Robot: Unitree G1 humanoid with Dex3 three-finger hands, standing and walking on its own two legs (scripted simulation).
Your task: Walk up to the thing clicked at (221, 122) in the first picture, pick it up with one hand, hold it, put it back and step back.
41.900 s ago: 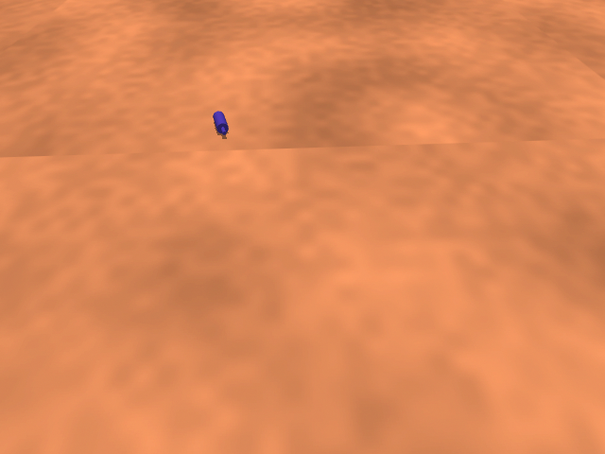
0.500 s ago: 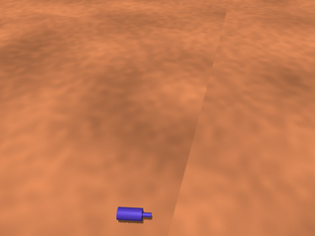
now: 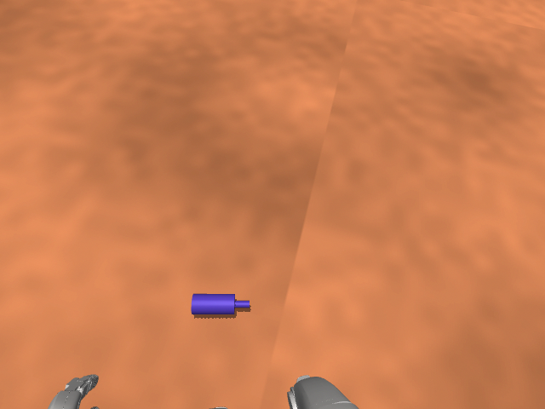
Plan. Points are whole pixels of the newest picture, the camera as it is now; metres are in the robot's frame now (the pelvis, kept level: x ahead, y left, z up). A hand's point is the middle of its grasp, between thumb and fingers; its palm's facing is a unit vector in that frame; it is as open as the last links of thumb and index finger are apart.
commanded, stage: step back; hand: left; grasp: from above
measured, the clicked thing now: (221, 304) +0.49 +0.13 -0.73
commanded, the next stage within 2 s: none
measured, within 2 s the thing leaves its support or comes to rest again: neither
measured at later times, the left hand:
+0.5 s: hand out of the picture +0.00 +0.24 -0.14, palm faces -0.03 -0.92 -0.40, open 7.4 cm
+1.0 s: hand out of the picture -0.19 +0.22 -0.16, palm faces -0.06 -0.91 -0.40, open 7.4 cm
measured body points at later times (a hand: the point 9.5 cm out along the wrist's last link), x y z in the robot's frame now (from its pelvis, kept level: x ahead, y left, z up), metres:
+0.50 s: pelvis -0.12 -0.02 +0.00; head -0.07 -0.03 +0.44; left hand +0.00 +0.28 -0.11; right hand -0.04 -0.35 -0.12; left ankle -0.15 +0.10 -0.68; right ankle -0.08 -0.14 -0.73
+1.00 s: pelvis -0.30 -0.06 -0.02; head -0.24 -0.06 +0.42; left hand -0.19 +0.26 -0.13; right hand -0.17 -0.38 -0.13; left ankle -0.18 +0.09 -0.73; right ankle -0.31 -0.19 -0.74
